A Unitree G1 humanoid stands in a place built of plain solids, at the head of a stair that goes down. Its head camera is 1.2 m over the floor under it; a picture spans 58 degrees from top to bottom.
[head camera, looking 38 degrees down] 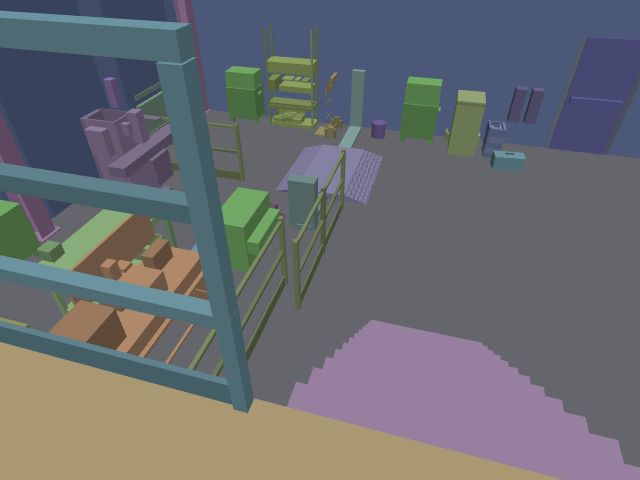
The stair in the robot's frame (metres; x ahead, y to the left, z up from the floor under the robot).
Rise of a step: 0.21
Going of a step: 0.22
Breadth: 1.22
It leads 16 degrees to the right of straight ahead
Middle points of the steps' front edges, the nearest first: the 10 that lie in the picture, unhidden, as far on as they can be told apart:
0.57 -0.43 0.00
0.78 -0.49 -0.21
1.00 -0.56 -0.42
1.21 -0.62 -0.63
1.43 -0.68 -0.84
1.64 -0.74 -1.05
1.86 -0.80 -1.26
2.07 -0.86 -1.47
2.29 -0.92 -1.68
2.50 -0.98 -1.90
